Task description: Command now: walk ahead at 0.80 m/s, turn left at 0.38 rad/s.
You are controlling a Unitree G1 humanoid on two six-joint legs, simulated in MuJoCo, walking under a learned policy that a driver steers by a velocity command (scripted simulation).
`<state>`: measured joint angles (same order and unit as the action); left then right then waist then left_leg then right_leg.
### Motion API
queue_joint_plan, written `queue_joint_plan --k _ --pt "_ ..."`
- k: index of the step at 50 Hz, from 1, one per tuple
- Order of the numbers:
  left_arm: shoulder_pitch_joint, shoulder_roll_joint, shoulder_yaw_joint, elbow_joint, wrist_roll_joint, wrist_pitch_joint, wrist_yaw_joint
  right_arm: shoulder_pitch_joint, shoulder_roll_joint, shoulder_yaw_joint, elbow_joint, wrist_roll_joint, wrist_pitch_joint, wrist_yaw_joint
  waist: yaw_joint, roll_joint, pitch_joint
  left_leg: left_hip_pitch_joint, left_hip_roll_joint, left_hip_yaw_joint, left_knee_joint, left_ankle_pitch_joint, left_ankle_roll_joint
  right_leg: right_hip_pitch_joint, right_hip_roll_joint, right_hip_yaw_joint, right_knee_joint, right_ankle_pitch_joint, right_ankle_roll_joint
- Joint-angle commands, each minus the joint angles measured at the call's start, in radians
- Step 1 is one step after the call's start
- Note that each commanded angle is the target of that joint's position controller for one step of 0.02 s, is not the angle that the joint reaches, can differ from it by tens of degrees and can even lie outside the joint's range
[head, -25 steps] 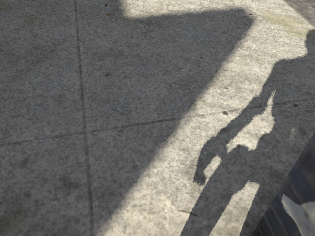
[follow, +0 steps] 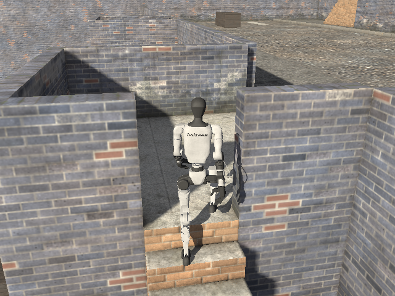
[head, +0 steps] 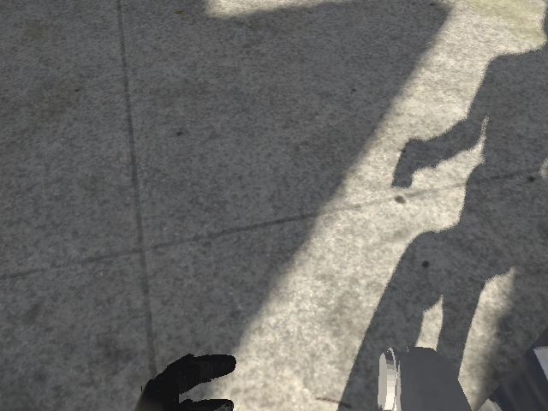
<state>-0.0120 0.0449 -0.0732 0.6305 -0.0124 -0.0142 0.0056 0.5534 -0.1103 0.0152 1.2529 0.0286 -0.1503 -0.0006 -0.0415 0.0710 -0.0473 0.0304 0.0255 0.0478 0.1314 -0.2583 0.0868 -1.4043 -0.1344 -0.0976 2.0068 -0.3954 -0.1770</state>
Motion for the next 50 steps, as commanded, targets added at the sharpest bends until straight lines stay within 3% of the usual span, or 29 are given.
queue_joint_plan --k 1,3,4,5,6,7,8,9,10,12,13,14,15,16,18,21,23,26,28,30,31,32,33,34,37,40,44,45,50 --pt "-0.258 0.026 0.001 -0.17 -0.003 -0.002 -0.027 0.132 -0.068 -0.02 -0.078 0.023 0.018 -0.03 -0.048 -0.074 0.113 -0.272 0.188 -0.142 -0.367 0.182 0.204 0.429 0.03 -0.185 -0.426 -0.086 -0.025" --pt "0.031 0.037 0.033 -0.104 -0.002 -0.013 -0.026 0.086 -0.184 -0.047 -0.169 -0.001 -0.005 -0.02 0.124 0.028 -0.159 -0.272 0.2 -0.071 0.048 1.371 0.207 0.957 0.162 -0.124 -0.556 -0.238 -0.029" --pt "0.248 0.121 0.074 -0.07 0.0 0.0 -0.018 0.039 -0.295 -0.086 -0.205 -0.005 -0.022 0.0 0.252 0.157 -0.301 -0.174 0.237 -0.116 0.323 1.649 0.194 1.114 0.185 -0.02 -0.674 -0.329 -0.018" --pt "0.512 0.279 0.132 -0.004 0.049 0.003 -0.01 -0.091 -0.341 -0.111 -0.264 0.012 -0.051 0.035 0.389 0.068 -0.467 -0.334 0.188 -0.118 0.715 1.576 0.157 1.376 0.022 0.262 -0.816 -0.506 -0.046" --pt "0.58 0.411 0.184 0.044 0.056 0.016 0.004 -0.087 -0.226 -0.113 -0.32 0.031 -0.065 0.087 0.343 -0.224 -0.524 -0.654 -0.015 -0.186 1.046 0.803 0.133 1.49 -0.167 0.827 -1.29 -1.029 -0.086" --pt "0.424 0.437 0.199 0.042 0.03 0.039 0.011 -0.151 -0.157 -0.127 -0.364 -0.047 -0.062 0.104 0.283 -0.315 -0.464 -0.842 -0.088 -0.275 1.56 0.251 0.109 1.37 -0.263 1.247 -1.631 -1.324 -0.061" --pt "0.151 0.343 0.184 0.001 0.002 0.025 0.018 -0.237 -0.041 -0.119 -0.459 -0.068 -0.052 0.083 0.173 -0.159 -0.277 -0.965 -0.054 -0.322 1.87 0.276 0.052 1.184 -0.33 1.188 -1.688 -1.024 -0.029" --pt "0.084 0.281 0.16 0.071 0.001 -0.002 0.015 -0.314 -0.017 -0.104 -0.524 -0.068 -0.037 0.064 0.112 -0.12 -0.097 -1.035 -0.004 -0.2 1.96 0.286 0.039 1.027 -0.33 0.932 -1.605 -0.844 -0.061" --pt "0.103 0.238 0.159 0.16 0.035 -0.021 0.012 -0.32 -0.004 -0.095 -0.529 -0.061 -0.002 0.051 0.073 0.001 0.04 -1.072 0.023 -0.183 1.962 0.233 0.026 0.901 -0.358 0.722 -1.568 -0.67 -0.03" --pt "0.14 0.088 0.127 0.272 0.056 -0.089 -0.006 -0.259 0.064 -0.059 -0.53 -0.066 0.074 0.05 -0.07 0.007 0.115 -1.047 0.061 -0.204 1.959 0.305 0.062 0.776 -0.343 0.412 -1.465 -0.437 0.095" --pt "0.172 0.071 0.121 0.309 0.066 -0.107 -0.016 -0.265 0.057 -0.058 -0.533 -0.058 0.098 0.049 -0.074 0.001 0.121 -1.069 0.055 -0.202 1.956 0.283 0.076 0.805 -0.323 0.307 -1.478 -0.362 0.134" --pt "0.176 0.117 0.126 0.306 0.058 -0.118 -0.025 -0.305 0.016 -0.064 -0.528 -0.042 0.113 0.052 -0.069 -0.069 0.157 -1.067 0.048 -0.181 1.838 0.207 0.069 0.778 -0.312 0.204 -1.544 -0.375 0.145" --pt "0.158 0.133 0.131 0.308 0.064 -0.127 -0.027 -0.344 0.005 -0.059 -0.549 -0.031 0.126 0.046 -0.093 -0.043 0.197 -0.992 0.033 -0.179 1.717 0.205 0.062 0.716 -0.281 0.092 -1.623 -0.329 0.176" --pt "0.065 0.177 0.13 0.262 -0.002 -0.135 -0.026 -0.325 -0.03 -0.073 -0.562 -0.027 0.152 0.032 -0.13 -0.079 0.277 -0.959 0.02 -0.176 1.526 0.251 0.033 0.631 -0.261 0.024 -1.64 -0.302 0.207" --pt "0.192 0.274 0.157 0.289 -0.026 -0.167 -0.004 -0.374 -0.091 -0.097 -0.598 -0.044 0.176 0.032 -0.096 -0.158 0.218 -0.926 -0.007 -0.018 1.367 0.339 0.049 0.767 -0.189 -0.11 -1.795 -0.299 0.194" --pt "0.41 0.328 0.174 0.317 -0.028 -0.183 0.023 -0.48 -0.137 -0.119 -0.613 -0.025 0.167 0.057 -0.013 -0.148 0.208 -1.026 0.034 0.023 1.075 0.335 0.081 1.217 -0.181 -0.163 -1.896 -0.074 0.167" --pt "0.42 0.309 0.165 0.261 0.008 -0.151 0.017 -0.52 -0.16 -0.128 -0.57 -0.024 0.145 0.071 0.028 -0.079 0.15 -1.012 0.008 0.098 0.912 0.262 0.064 1.503 -0.098 -0.226 -1.901 0.128 0.12" --pt "0.365 0.359 0.18 0.192 0.016 -0.117 0.017 -0.428 -0.145 -0.122 -0.549 0.023 0.134 0.075 -0.032 -0.185 0.052 -0.596 -0.095 0.209 0.614 0.208 0.071 1.606 -0.062 -0.304 -1.775 0.942 0.11" --pt "0.318 0.384 0.181 0.177 0.03 -0.079 0.016 -0.199 -0.222 -0.147 -0.534 -0.002 0.135 0.063 -0.138 -0.293 -0.041 -0.319 -0.118 0.187 0.626 0.138 0.106 1.574 -0.134 -0.271 -1.529 1.363 0.086" --pt "0.244 0.382 0.185 0.155 0.027 -0.054 0.008 0.062 -0.298 -0.187 -0.474 -0.027 0.134 0.035 -0.263 -0.261 -0.067 -0.069 -0.134 0.144 0.414 0.046 0.172 1.463 -0.097 -0.233 -1.059 1.289 0.046" --pt "0.247 0.297 0.171 0.16 0.036 -0.055 0.002 -0.011 -0.318 -0.2 -0.459 -0.054 0.129 0.034 -0.224 -0.168 0.021 -0.002 -0.053 -0.048 0.388 -0.054 0.214 1.191 -0.006 -0.145 -0.652 0.602 0.038" --pt "0.256 0.115 0.13 0.109 0.043 -0.075 -0.003 -0.152 -0.341 -0.181 -0.508 -0.058 0.11 0.05 -0.064 0.004 0.096 -0.038 0.047 -0.246 0.546 0.198 0.181 0.884 0.08 -0.057 -0.324 -0.116 0.044" --pt "0.279 0.197 0.143 -0.032 0.02 -0.099 -0.023 -0.148 -0.393 -0.18 -0.526 -0.062 0.116 0.059 0.005 0.06 -0.106 0.179 0.174 -0.693 0.287 -0.027 0.315 0.634 0.151 0.094 -0.33 0.002 0.103" --pt "0.22 0.276 0.146 -0.017 0.024 -0.118 -0.017 -0.116 -0.334 -0.167 -0.528 -0.066 0.105 0.059 -0.033 -0.033 -0.052 0.115 0.238 -0.742 0.142 -0.142 0.294 0.576 0.086 0.121 -0.341 0.043 0.111" --pt "0.236 0.259 0.118 0.015 0.037 -0.099 -0.003 -0.167 -0.242 -0.118 -0.536 -0.085 0.058 0.02 0.037 -0.208 0.012 -0.199 0.205 -0.514 0.101 -0.152 0.214 0.693 -0.005 0.193 -0.469 0.139 0.119" --pt "0.136 0.259 0.109 -0.015 0.034 -0.048 -0.013 -0.126 -0.244 -0.097 -0.491 -0.052 0.022 0.012 0.03 -0.138 0.144 -0.28 0.185 -0.357 0.005 -0.081 0.144 0.614 -0.044 0.231 -0.622 0.166 0.144" --pt "-0.01 0.224 0.094 -0.039 0.009 -0.048 -0.016 -0.047 -0.24 -0.074 -0.447 -0.055 0.017 0.002 -0.022 -0.028 0.211 -0.146 0.076 -0.051 -0.037 0.464 0.005 0.522 0.024 0.132 -0.892 0.326 0.119" --pt "0.006 0.225 0.094 -0.02 -0.005 -0.046 -0.015 -0.058 -0.246 -0.07 -0.447 -0.053 0.018 0.0 -0.019 -0.052 0.171 -0.073 0.045 0.008 -0.028 0.57 -0.023 0.524 0.058 0.092 -0.915 0.369 0.107" --pt "-0.021 0.222 0.079 -0.009 0.001 -0.056 -0.053 -0.097 -0.281 -0.062 -0.436 -0.05 0.006 -0.026 0.023 -0.01 0.117 0.014 0.089 0.153 -0.001 1.119 -0.084 0.806 0.149 -0.097 -1.276 0.569 0.028"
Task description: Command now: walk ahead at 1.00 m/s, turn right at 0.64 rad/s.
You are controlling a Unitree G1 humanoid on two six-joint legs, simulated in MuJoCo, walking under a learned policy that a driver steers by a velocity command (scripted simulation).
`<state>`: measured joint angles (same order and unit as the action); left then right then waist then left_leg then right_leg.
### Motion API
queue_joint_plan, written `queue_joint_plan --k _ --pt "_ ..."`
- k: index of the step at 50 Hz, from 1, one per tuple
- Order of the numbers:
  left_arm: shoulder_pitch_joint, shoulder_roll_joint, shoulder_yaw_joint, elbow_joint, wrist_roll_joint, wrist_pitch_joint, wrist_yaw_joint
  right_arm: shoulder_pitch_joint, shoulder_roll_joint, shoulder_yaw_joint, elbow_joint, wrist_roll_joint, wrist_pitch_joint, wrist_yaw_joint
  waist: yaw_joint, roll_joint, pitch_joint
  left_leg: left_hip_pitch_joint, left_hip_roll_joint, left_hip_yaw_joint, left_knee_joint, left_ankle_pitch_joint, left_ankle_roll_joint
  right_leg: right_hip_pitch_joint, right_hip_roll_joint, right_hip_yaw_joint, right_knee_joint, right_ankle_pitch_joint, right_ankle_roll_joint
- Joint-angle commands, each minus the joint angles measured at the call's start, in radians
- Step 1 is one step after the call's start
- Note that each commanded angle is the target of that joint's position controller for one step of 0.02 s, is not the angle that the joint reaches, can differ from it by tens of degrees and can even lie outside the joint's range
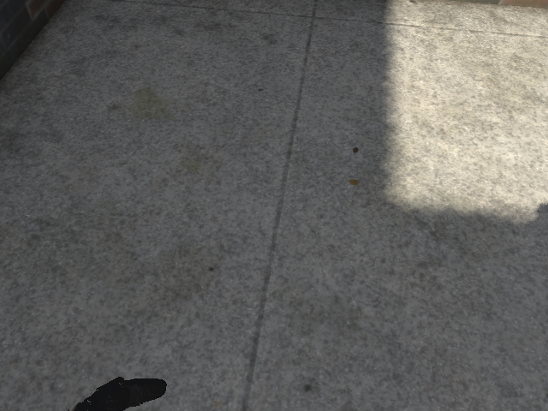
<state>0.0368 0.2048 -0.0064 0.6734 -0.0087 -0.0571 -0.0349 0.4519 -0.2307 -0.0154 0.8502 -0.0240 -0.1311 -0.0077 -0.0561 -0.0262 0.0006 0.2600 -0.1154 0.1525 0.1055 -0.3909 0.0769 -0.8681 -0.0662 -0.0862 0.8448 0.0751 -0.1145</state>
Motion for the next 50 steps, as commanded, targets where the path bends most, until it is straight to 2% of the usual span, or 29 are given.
queue_joint_plan --k 1,2,4,5,6,7,8,9,11,14,17,19,21,23,25,27,28,29,30,32,35,39,41,43,46,47,48,49,50 --pt "-0.004 0.101 0.026 -0.027 0.007 -0.009 -0.017 -0.006 -0.197 -0.044 -0.032 -0.001 -0.013 -0.029 0.072 0.107 0.031 -0.145 0.245 0.055 0.089 1.419 -0.084 0.322 0.126 -0.139 -0.153 0.082 -0.035" --pt "0.112 0.133 0.042 0.008 0.011 -0.004 -0.013 -0.034 -0.229 -0.057 -0.035 -0.009 0.001 -0.04 0.135 0.145 -0.032 -0.115 0.264 0.055 0.23 1.561 -0.089 0.434 0.169 -0.152 -0.156 0.026 -0.038" --pt "0.558 0.226 0.092 0.15 0.017 0.005 -0.005 -0.183 -0.275 -0.085 -0.084 -0.026 0.04 -0.052 0.357 0.157 -0.171 -0.232 0.278 0.036 0.798 1.576 -0.073 0.829 0.183 -0.043 -0.233 -0.074 -0.105" --pt "0.659 0.274 0.126 0.196 0.009 0.02 0.013 -0.257 -0.223 -0.078 -0.105 -0.022 0.037 -0.034 0.4 0.019 -0.146 -0.476 0.114 0.03 1.267 0.768 -0.069 1.013 0.12 0.096 -0.25 -0.113 -0.158" --pt "0.578 0.292 0.121 0.206 0.013 0.029 0.014 -0.264 -0.001 -0.016 -0.201 -0.042 0.011 -0.015 0.196 -0.253 -0.1 -0.952 -0.025 -0.086 1.647 -0.137 -0.095 1.157 0.016 0.362 -0.112 0.195 -0.237" --pt "0.462 0.312 0.126 0.149 0.029 0.034 0.027 -0.11 0.005 0.012 -0.275 0.004 -0.007 -0.006 0.093 -0.252 -0.374 -1.094 0.014 -0.278 1.698 -0.105 -0.086 1.285 -0.144 0.821 -0.426 -0.292 -0.411" --pt "0.392 0.237 0.119 0.111 0.034 0.03 0.032 -0.163 -0.086 0.011 -0.256 -0.01 -0.021 -0.006 0.109 -0.022 -0.248 -1.114 0.08 -0.292 1.578 0.013 -0.056 1.153 -0.163 0.934 -0.625 -0.573 -0.363" --pt "0.365 0.184 0.107 0.129 0.033 0.028 0.035 -0.228 -0.127 0.005 -0.252 -0.022 -0.022 0.0 0.08 0.129 -0.097 -1.091 0.126 -0.29 1.461 0.077 -0.054 0.958 -0.142 0.869 -0.675 -0.615 -0.305" --pt "0.36 0.194 0.103 0.135 0.019 0.002 0.037 -0.254 -0.114 0.014 -0.27 -0.059 0.021 0.0 0.02 0.179 0.004 -0.988 0.18 -0.275 1.342 0.057 -0.082 0.686 -0.068 0.708 -0.683 -0.475 -0.257" --pt "0.364 0.22 0.104 0.121 0.007 -0.025 0.032 -0.294 -0.107 0.025 -0.285 -0.057 0.066 0.015 0.016 0.118 0.071 -0.904 0.238 -0.213 1.105 0.119 -0.116 0.472 0.05 0.51 -0.706 -0.314 -0.225" --pt "0.425 0.194 0.103 0.125 -0.001 -0.031 0.025 -0.471 -0.072 0.043 -0.331 -0.034 0.06 0.038 0.107 0.035 0.102 -0.826 0.234 -0.15 0.751 0.408 -0.11 0.475 0.114 0.387 -0.72 -0.117 -0.153" --pt "0.507 0.189 0.101 0.146 -0.012 -0.035 0.022 -0.551 -0.054 0.05 -0.34 -0.026 0.055 0.039 0.17 0.014 0.096 -0.822 0.197 -0.116 0.605 0.54 -0.099 0.589 0.09 0.388 -0.713 0.071 -0.109" --pt "0.542 0.201 0.104 0.158 -0.003 -0.036 0.028 -0.601 -0.061 0.049 -0.346 -0.015 0.046 0.036 0.212 -0.017 0.082 -0.844 0.17 -0.096 0.514 0.583 -0.075 0.739 0.047 0.396 -0.688 0.233 -0.089" --pt "0.535 0.216 0.104 0.166 0.007 -0.036 0.04 -0.615 -0.078 0.042 -0.348 -0.013 0.039 0.033 0.206 -0.027 0.059 -0.821 0.134 -0.086 0.418 0.543 -0.042 0.872 0.025 0.372 -0.63 0.419 -0.069" --pt "0.505 0.271 0.111 0.165 0.017 -0.042 0.05 -0.491 -0.135 0.015 -0.318 -0.013 0.034 0.021 0.132 -0.071 -0.035 -0.66 0.068 -0.084 0.394 0.416 -0.007 0.961 -0.013 0.374 -0.465 0.729 -0.044" --pt "0.397 0.303 0.117 0.147 0.04 -0.043 0.049 -0.114 -0.221 -0.029 -0.215 0.003 0.031 -0.01 -0.083 -0.076 -0.203 -0.289 0.111 -0.139 0.406 0.294 0.037 0.859 -0.002 0.331 -0.06 0.698 -0.029" --pt "0.369 0.218 0.096 0.119 0.05 -0.052 0.048 0.106 -0.283 -0.055 -0.177 -0.019 0.036 -0.032 -0.165 0.017 -0.337 -0.04 0.284 -0.323 0.482 -0.008 0.064 0.673 0.044 0.273 0.28 0.39 -0.036" --pt "0.505 0.114 0.069 0.078 -0.023 -0.056 0.03 0.049 -0.348 -0.078 -0.167 -0.036 0.039 -0.016 -0.023 0.45 -0.464 0.196 0.544 -0.982 0.276 -0.174 0.233 0.312 0.238 0.198 0.645 -0.46 0.038" --pt "0.436 0.179 0.064 0.098 0.008 -0.052 0.042 -0.039 -0.247 -0.074 -0.19 -0.027 0.047 0.004 -0.04 0.23 -0.345 0.13 0.489 -1.02 0.211 -0.268 0.234 0.151 0.158 0.226 0.68 -0.447 0.006" --pt "0.237 0.175 0.058 0.053 0.03 -0.047 0.027 -0.085 -0.138 -0.055 -0.147 -0.023 0.04 0.011 -0.024 -0.016 -0.089 -0.155 0.414 -0.723 0.174 -0.077 0.19 0.123 0.084 0.218 0.569 -0.365 0.003" --pt "0.202 0.112 0.036 0.004 0.054 -0.017 0.0 -0.037 -0.086 -0.037 -0.064 -0.013 0.019 0.008 0.055 0.062 0.008 -0.345 0.331 -0.544 0.112 0.076 0.141 0.137 0.04 0.228 0.465 -0.399 0.014" --pt "0.039 0.122 0.014 -0.092 0.064 -0.009 -0.017 -0.043 -0.134 -0.043 -0.04 0.011 -0.003 0.016 0.087 0.092 0.109 -0.474 0.279 -0.356 -0.033 0.224 0.128 0.086 -0.027 0.148 0.193 -0.254 0.047" --pt "-0.046 0.112 0.0 -0.119 0.054 -0.019 -0.031 -0.035 -0.138 -0.046 -0.039 0.024 -0.009 0.025 0.07 0.061 0.128 -0.563 0.22 -0.26 -0.082 0.355 0.1 0.251 -0.03 0.084 -0.047 -0.057 0.049" --pt "-0.103 0.098 -0.007 -0.131 0.042 -0.025 -0.039 0.014 -0.174 -0.054 -0.024 0.04 -0.013 0.028 0.046 0.045 0.135 -0.575 0.24 -0.255 -0.146 0.514 0.105 0.407 0.007 0.039 -0.157 0.064 0.043" --pt "-0.101 0.148 0.01 -0.129 0.047 -0.029 -0.016 0.052 -0.238 -0.063 -0.004 0.031 -0.003 0.023 0.052 0.072 0.074 -0.338 0.27 -0.254 0.006 0.931 0.091 0.468 0.067 0.022 -0.26 -0.017 0.028" --pt "-0.025 0.178 0.024 -0.108 0.053 -0.032 -0.002 0.066 -0.261 -0.067 0.007 0.024 0.003 0.018 0.089 0.094 0.001 -0.278 0.274 -0.253 0.145 1.086 0.075 0.559 0.099 0.025 -0.269 -0.095 0.02" --pt "0.148 0.209 0.042 -0.058 0.056 -0.034 0.014 0.06 -0.286 -0.073 0.014 0.014 0.015 0.011 0.174 0.113 -0.099 -0.297 0.266 -0.246 0.375 1.126 0.059 0.747 0.124 0.033 -0.279 -0.177 0.013" --pt "0.335 0.254 0.064 -0.008 0.068 -0.037 0.034 0.034 -0.276 -0.071 0.005 0.011 0.02 0.007 0.268 0.107 -0.192 -0.466 0.226 -0.239 0.655 0.935 0.045 0.999 0.042 0.096 -0.251 -0.23 0.009" --pt "0.503 0.351 0.092 0.011 0.09 -0.039 0.054 0.051 -0.146 -0.046 -0.034 -0.003 0.017 0.008 0.277 -0.083 -0.358 -0.642 0.153 -0.207 1.044 0.366 0.053 1.199 -0.236 0.391 -0.25 -0.532 0.011"
Over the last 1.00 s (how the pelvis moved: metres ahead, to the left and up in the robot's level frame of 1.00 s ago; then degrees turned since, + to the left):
0.72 0.15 0.18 22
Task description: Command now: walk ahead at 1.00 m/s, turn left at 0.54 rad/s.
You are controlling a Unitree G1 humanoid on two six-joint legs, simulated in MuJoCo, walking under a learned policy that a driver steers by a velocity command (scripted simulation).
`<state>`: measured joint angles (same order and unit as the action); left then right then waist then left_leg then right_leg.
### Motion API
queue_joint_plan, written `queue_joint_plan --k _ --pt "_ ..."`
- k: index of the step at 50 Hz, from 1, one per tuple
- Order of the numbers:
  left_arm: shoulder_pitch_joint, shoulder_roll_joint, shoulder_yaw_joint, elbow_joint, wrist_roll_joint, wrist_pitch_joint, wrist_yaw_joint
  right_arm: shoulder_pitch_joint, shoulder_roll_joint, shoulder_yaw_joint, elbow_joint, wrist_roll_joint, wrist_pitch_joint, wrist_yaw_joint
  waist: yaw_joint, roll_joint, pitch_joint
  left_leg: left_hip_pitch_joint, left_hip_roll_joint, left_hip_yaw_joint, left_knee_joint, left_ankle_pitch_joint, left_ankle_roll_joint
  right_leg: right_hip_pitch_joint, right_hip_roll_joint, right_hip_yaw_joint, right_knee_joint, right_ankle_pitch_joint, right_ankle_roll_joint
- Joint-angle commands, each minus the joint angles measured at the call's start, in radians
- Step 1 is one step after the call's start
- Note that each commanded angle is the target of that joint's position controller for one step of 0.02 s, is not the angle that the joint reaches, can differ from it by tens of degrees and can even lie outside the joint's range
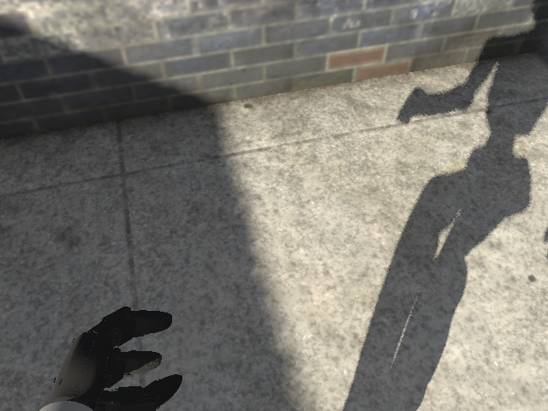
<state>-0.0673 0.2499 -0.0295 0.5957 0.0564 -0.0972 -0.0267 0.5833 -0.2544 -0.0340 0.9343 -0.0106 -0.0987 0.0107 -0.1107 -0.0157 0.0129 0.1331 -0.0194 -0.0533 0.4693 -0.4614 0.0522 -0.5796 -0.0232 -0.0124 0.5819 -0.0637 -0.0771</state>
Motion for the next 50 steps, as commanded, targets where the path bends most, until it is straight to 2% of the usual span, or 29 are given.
queue_joint_plan --k 1,2,3,5,8,11,14,16,18,20,21,22,23,24,25,26,28,30,32,35,37,40,43,44,45,46,47,49,50 --pt "0.551 0.34 0.125 0.077 0.03 0.009 0.038 0.037 -0.044 -0.01 -0.161 0.055 -0.014 -0.004 0.22 -0.334 -0.53 -0.762 -0.043 -0.038 0.978 0.005 0.063 1.038 -0.484 0.862 -0.239 -0.614 -0.121" --pt "0.455 0.249 0.119 0.066 0.011 0.016 0.033 -0.094 -0.129 -0.025 -0.157 0.032 -0.002 -0.014 0.222 -0.164 -0.364 -0.884 0.032 -0.037 1.011 0.112 0.074 0.918 -0.414 0.779 -0.292 -0.671 -0.11" --pt "0.397 0.164 0.099 0.079 0.0 0.007 0.031 -0.193 -0.127 -0.026 -0.168 0.016 0.005 -0.008 0.215 -0.077 -0.195 -0.913 0.072 -0.026 0.951 0.191 0.07 0.766 -0.37 0.581 -0.279 -0.531 -0.094" --pt "0.387 0.12 0.092 0.122 -0.004 -0.004 0.031 -0.237 -0.084 -0.02 -0.173 -0.003 0.029 0.012 0.161 -0.022 -0.064 -0.856 0.123 -0.023 0.885 0.208 0.058 0.553 -0.298 0.344 -0.33 -0.268 -0.066" --pt "0.409 0.077 0.084 0.182 -0.038 -0.032 0.022 -0.289 -0.031 -0.013 -0.216 -0.016 0.081 0.034 0.1 -0.065 0.022 -0.885 0.168 -0.012 0.842 0.202 0.04 0.45 -0.284 0.148 -0.405 -0.137 -0.04" --pt "0.38 0.07 0.083 0.204 -0.036 -0.047 0.02 -0.413 -0.025 -0.005 -0.28 -0.019 0.092 0.054 0.071 -0.073 0.085 -0.912 0.167 0.036 0.714 0.366 0.038 0.404 -0.211 -0.084 -0.463 0.054 -0.004" --pt "0.367 0.11 0.091 0.216 -0.036 -0.053 0.028 -0.501 -0.046 0.002 -0.313 -0.013 0.088 0.076 0.061 -0.017 0.125 -0.794 0.13 0.13 0.444 0.535 0.073 0.391 -0.161 -0.243 -0.512 0.202 0.021" --pt "0.412 0.155 0.097 0.228 -0.04 -0.052 0.036 -0.546 -0.054 0.003 -0.322 -0.014 0.083 0.085 0.071 -0.002 0.123 -0.703 0.071 0.212 0.323 0.584 0.109 0.474 -0.172 -0.287 -0.481 0.513 0.037" --pt "0.444 0.219 0.112 0.223 -0.037 -0.029 0.051 -0.482 -0.092 -0.009 -0.299 -0.007 0.079 0.077 0.03 -0.053 0.049 -0.612 -0.012 0.268 0.293 0.502 0.138 0.617 -0.192 -0.296 -0.312 0.957 0.055" --pt "0.403 0.265 0.125 0.206 -0.031 0.006 0.064 -0.178 -0.142 -0.035 -0.209 -0.026 0.068 0.055 -0.111 -0.068 -0.087 -0.292 -0.084 0.221 0.233 0.42 0.168 0.58 -0.225 -0.257 0.109 1.112 0.036" --pt "0.392 0.255 0.123 0.2 -0.035 0.015 0.058 -0.025 -0.169 -0.056 -0.148 -0.035 0.062 0.032 -0.161 -0.023 -0.151 -0.086 -0.084 0.148 0.113 0.488 0.18 0.487 -0.191 -0.248 0.403 0.886 0.044" --pt "0.412 0.153 0.11 0.189 -0.033 0.013 0.047 -0.109 -0.238 -0.083 -0.146 -0.01 0.071 0.006 -0.06 0.212 -0.113 0.072 0.061 -0.054 0.119 0.745 0.179 0.202 0.015 -0.227 0.807 -0.274 0.08" --pt "0.578 0.109 0.082 0.097 -0.079 0.012 0.046 -0.166 -0.37 -0.105 -0.203 -0.04 0.072 0.01 0.066 0.323 -0.386 0.392 0.384 -0.571 0.099 1.169 0.433 -0.112 0.084 -0.037 1.185 -0.524 0.112" --pt "0.462 0.146 0.076 0.098 -0.055 0.002 0.058 -0.171 -0.31 -0.106 -0.244 -0.012 0.078 -0.003 -0.001 0.045 -0.455 0.323 0.364 -0.592 -0.01 1.068 0.411 -0.133 0.029 0.068 1.157 -0.376 0.1" --pt "0.403 0.175 0.086 0.066 -0.108 -0.037 0.053 -0.249 -0.238 -0.082 -0.268 0.015 0.046 0.018 0.026 -0.007 -0.328 0.159 0.336 -0.584 -0.102 0.804 0.397 -0.12 0.025 0.146 1.073 -0.409 0.102" --pt "0.36 0.17 0.091 0.074 -0.105 -0.037 0.066 -0.345 -0.189 -0.067 -0.263 0.036 0.026 0.024 0.088 -0.109 -0.201 -0.037 0.301 -0.494 -0.137 0.701 0.334 -0.112 -0.041 0.129 0.965 -0.362 0.103" --pt "0.371 0.182 0.108 0.083 -0.089 -0.005 0.071 -0.417 -0.149 -0.049 -0.276 0.015 0.009 0.02 0.152 -0.084 -0.075 -0.338 0.258 -0.347 -0.153 0.864 0.288 0.007 -0.092 0.12 0.866 -0.336 0.111" --pt "0.359 0.142 0.106 0.074 -0.07 0.017 0.073 -0.406 -0.124 -0.042 -0.252 0.016 0.003 0.014 0.169 -0.045 -0.04 -0.464 0.189 -0.217 -0.17 0.949 0.251 0.044 -0.105 0.091 0.697 -0.315 0.114" --pt "0.297 0.084 0.091 0.052 -0.052 0.021 0.073 -0.381 -0.134 -0.045 -0.232 0.015 0.006 -0.005 0.152 -0.005 -0.055 -0.471 0.12 -0.105 -0.157 1.105 0.214 0.042 -0.073 0.041 0.516 -0.211 0.122" --pt "0.224 0.051 0.078 0.054 -0.048 0.016 0.059 -0.364 -0.128 -0.047 -0.221 0.025 0.039 -0.035 0.109 0.041 -0.125 -0.386 0.057 -0.011 -0.121 1.061 0.14 0.075 -0.029 0.011 0.233 0.041 0.13" --pt "0.147 0.057 0.077 0.042 -0.052 0.009 0.042 -0.322 -0.117 -0.044 -0.202 0.03 0.059 -0.045 0.064 0.059 -0.133 -0.318 0.071 -0.025 -0.102 0.96 0.115 0.078 -0.009 0.012 0.099 0.164 0.13" --pt "0.09 0.094 0.087 0.027 -0.054 -0.001 0.024 -0.307 -0.113 -0.042 -0.191 0.014 0.075 -0.05 0.044 0.092 -0.104 -0.238 0.127 -0.094 -0.048 0.88 0.109 0.057 -0.002 0.028 -0.004 0.134 0.107" --pt "0.189 0.129 0.104 0.056 -0.03 -0.02 0.017 -0.372 -0.102 -0.036 -0.207 0.004 0.077 -0.047 0.118 0.092 -0.124 -0.211 0.119 -0.114 0.124 0.93 0.088 0.186 0.02 0.008 -0.154 0.189 0.042" --pt "0.244 0.159 0.111 0.067 -0.017 -0.027 0.023 -0.367 -0.091 -0.033 -0.218 -0.004 0.07 -0.044 0.13 0.062 -0.175 -0.278 0.055 -0.093 0.228 0.84 0.05 0.35 -0.035 0.062 -0.134 0.524 0.001" --pt "0.266 0.181 0.105 0.055 0.013 -0.027 0.028 -0.259 -0.062 -0.025 -0.209 -0.012 0.057 -0.042 0.09 -0.081 -0.261 -0.484 -0.027 -0.083 0.435 0.483 -0.024 0.603 -0.217 0.248 -0.035 0.946 -0.158" --pt "0.345 0.102 0.092 0.087 0.008 -0.009 0.032 -0.212 -0.069 -0.019 -0.186 0.002 0.06 -0.034 0.131 -0.27 -0.401 -0.629 -0.076 -0.07 0.662 -0.15 -0.099 0.763 -0.402 0.473 -0.076 1.038 -0.326" --pt "0.341 0.084 0.083 0.079 -0.012 0.009 0.03 -0.248 -0.147 -0.036 -0.184 0.01 0.07 -0.023 0.156 -0.163 -0.407 -0.65 -0.05 -0.121 0.728 -0.247 -0.107 0.721 -0.39 0.52 -0.131 0.826 -0.317" --pt "0.218 0.093 0.084 0.068 -0.031 0.041 0.035 -0.35 -0.122 -0.035 -0.19 0.016 0.121 -0.033 0.125 -0.021 -0.228 -0.68 0.013 -0.068 0.729 -0.172 -0.124 0.495 -0.302 0.407 -0.195 0.335 -0.218" --pt "0.157 0.095 0.081 0.06 -0.032 0.053 0.04 -0.356 -0.107 -0.033 -0.186 0.006 0.146 -0.042 0.096 -0.025 -0.167 -0.619 0.04 -0.049 0.632 -0.134 -0.124 0.353 -0.261 0.352 -0.241 0.151 -0.17"
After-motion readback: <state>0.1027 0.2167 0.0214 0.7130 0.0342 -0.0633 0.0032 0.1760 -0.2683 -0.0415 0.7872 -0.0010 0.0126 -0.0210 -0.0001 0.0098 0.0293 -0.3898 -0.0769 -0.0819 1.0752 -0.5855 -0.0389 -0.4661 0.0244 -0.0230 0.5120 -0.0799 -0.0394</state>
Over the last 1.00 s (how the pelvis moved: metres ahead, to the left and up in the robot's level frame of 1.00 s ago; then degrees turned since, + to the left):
0.94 -0.23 -0.01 -19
